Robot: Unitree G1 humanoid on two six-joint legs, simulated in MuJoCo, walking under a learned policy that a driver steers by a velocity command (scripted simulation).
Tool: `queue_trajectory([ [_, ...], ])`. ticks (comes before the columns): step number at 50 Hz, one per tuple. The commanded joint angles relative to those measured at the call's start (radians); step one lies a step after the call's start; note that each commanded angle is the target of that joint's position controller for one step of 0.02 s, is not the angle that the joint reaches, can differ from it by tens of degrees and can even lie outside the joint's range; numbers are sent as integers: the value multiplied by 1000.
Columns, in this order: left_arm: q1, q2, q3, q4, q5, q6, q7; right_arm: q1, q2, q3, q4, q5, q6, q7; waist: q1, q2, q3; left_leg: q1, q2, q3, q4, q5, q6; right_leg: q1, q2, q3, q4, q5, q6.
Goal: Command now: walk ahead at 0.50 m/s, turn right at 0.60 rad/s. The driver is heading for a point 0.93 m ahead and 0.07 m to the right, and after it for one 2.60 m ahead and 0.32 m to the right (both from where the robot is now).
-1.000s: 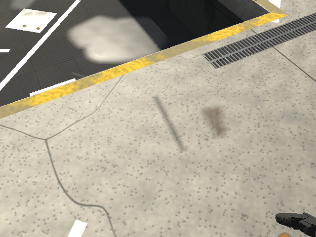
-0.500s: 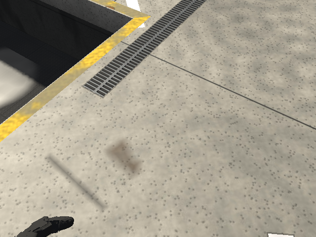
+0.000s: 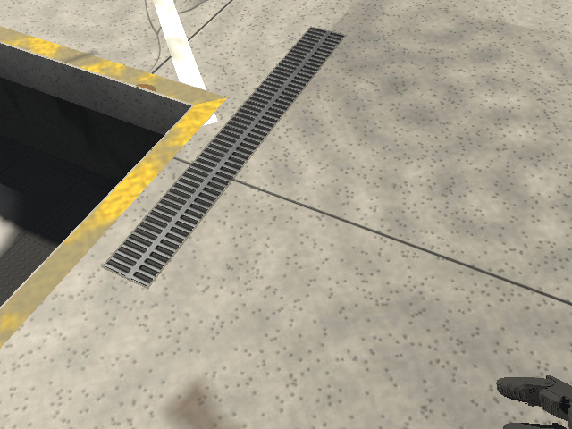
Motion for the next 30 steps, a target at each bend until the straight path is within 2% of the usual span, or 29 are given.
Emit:
queue_trajectory([
  [1, -38, 91, 20, -62, 6, -7, 2, 139, -167, -70, -32, -7, -26, -11, -137, -151, -101, 351, 40, -8, -38, -61, 72, -126, -171, 176, 111, 289, -83],
  [2, -12, 26, -3, -77, 24, -9, 0, 285, -222, -85, -21, -19, -27, -19, -182, -12, -244, 605, 221, -188, -30, -111, 132, -252, -97, 77, 405, 99, -41],
  [3, 110, 9, -12, -109, -15, -17, 1, 350, -286, -101, 17, -25, -12, -10, -119, 340, -329, 841, 412, -681, -162, -410, 283, -592, -3, -29, 701, -225, 14],
  [4, 84, 117, 7, -76, -21, -15, 5, 312, -182, -80, -6, -3, -8, -5, -143, 191, -236, 785, 401, -701, -206, -605, 260, -694, -83, -3, 820, -165, 32],
  [5, -23, 159, 21, -87, -12, -9, 4, 274, -131, -66, -12, -1, -1, -11, -166, 102, -125, 675, 361, -529, -211, -548, 219, -715, -113, -32, 841, -71, 39],
  [6, -69, 148, 21, -93, -2, -4, 6, 230, -115, -58, -17, -11, 4, -13, -150, 36, -71, 567, 319, -403, -221, -403, 201, -677, -145, -58, 822, -4, 45],
  [7, -101, 134, 23, -104, 6, -4, 2, 205, -95, -52, -7, -15, 7, -16, -136, 33, -25, 492, 284, -312, -239, -293, 201, -661, -171, -59, 777, 41, 48],
  [8, -96, 115, 23, -108, 0, -1, -4, 196, -86, -48, -1, -21, 5, -20, -117, 64, -13, 439, 259, -236, -261, -227, 192, -616, -197, -66, 749, 68, 46],
  [9, -91, 95, 20, -107, -5, 4, -8, 195, -79, -48, 6, -17, 1, -22, -111, 80, -10, 417, 243, -182, -284, -189, 194, -597, -205, -82, 726, 79, 48],
  [11, -115, 64, 12, -121, -4, 12, -11, 205, -95, -55, 26, -10, -7, -23, -110, 67, 3, 404, 249, -106, -317, -109, 214, -616, -217, -99, 678, 104, 55],
  [13, -154, 49, 6, -138, 2, 14, -13, 217, -121, -64, 44, -9, -8, -25, -114, 42, 11, 423, 264, -47, -335, -31, 230, -652, -225, -102, 602, 160, 66],
  [15, -186, 39, 0, -143, 4, 9, -21, 224, -135, -67, 58, -9, -3, -25, -123, 27, 10, 441, 255, 21, -341, 34, 228, -645, -225, -111, 500, 251, 67],
  [18, -274, 11, -16, -156, 7, -8, -38, 249, -150, -66, 84, 0, 5, -23, -152, 15, 34, 432, 228, 113, -351, 70, 212, -571, -200, -158, 305, 371, 53],
  [20, -337, 8, -21, -173, 5, -14, -50, 286, -169, -70, 107, 12, 14, -22, -169, 11, 57, 453, 240, 135, -355, 66, 208, -539, -185, -190, 217, 383, 42],
  [22, -377, 20, -20, -192, 3, -17, -58, 315, -189, -75, 132, 25, 24, -20, -167, 19, 73, 511, 270, 135, -340, 107, 202, -530, -174, -201, 156, 337, 20],
  [24, -367, 48, -9, -197, 10, -18, -61, 318, -210, -80, 148, 34, 36, -22, -134, 39, 55, 566, 287, 151, -268, 310, 188, -465, -143, -230, 108, 254, -14],
  [25, -305, 72, 5, -183, 16, -18, -60, 311, -222, -81, 153, 38, 42, -25, -87, 53, 6, 572, 278, 176, -176, 483, 171, -354, -111, -256, 78, 241, -35],
  [26, -163, 110, 29, -138, 18, -16, -55, 304, -213, -74, 156, 38, 47, -29, -6, 43, -78, 526, 243, 220, -9, 587, 144, -141, -75, -282, 26, 297, -65],
  [27, -5, 171, 56, -94, 16, -9, -41, 310, -176, -57, 147, 20, 44, -34, 62, 12, -177, 348, 201, 243, 221, 437, 104, 142, -124, -199, 58, 327, -96],
  [28, 71, 294, 76, -80, 22, -7, -28, 400, -54, -11, 96, -14, 27, -22, 11, -248, -326, -75, 53, 237, 638, -232, 33, 526, -417, 295, 31, 217, -260],
  [29, 84, 224, 55, -88, 13, -12, -30, 370, -96, -18, 121, 6, 3, -15, 38, -226, -446, -178, -4, 43, 809, -567, 31, 534, -504, 559, -123, 150, -320],
  [30, 26, 177, 35, -82, 19, -22, -36, 274, -164, -40, 85, 43, -8, -9, 38, -180, -282, -267, 49, 18, 845, -513, 46, 420, -463, 400, -141, 172, -268],
])
Keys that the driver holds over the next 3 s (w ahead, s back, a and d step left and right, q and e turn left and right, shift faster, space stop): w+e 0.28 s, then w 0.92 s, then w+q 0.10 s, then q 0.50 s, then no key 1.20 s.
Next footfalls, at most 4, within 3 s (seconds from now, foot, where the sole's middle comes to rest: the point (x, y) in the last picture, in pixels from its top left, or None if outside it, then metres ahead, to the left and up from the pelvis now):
0.02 left None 0.18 0.13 -0.77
0.54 right None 0.41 -0.19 -0.77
1.06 left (354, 316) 0.77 -0.05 -0.77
1.54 right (457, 260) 0.96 -0.33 -0.77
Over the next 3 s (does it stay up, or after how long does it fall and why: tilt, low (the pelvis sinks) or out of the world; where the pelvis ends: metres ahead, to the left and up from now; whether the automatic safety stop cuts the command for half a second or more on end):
stays up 0.86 -0.19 0.01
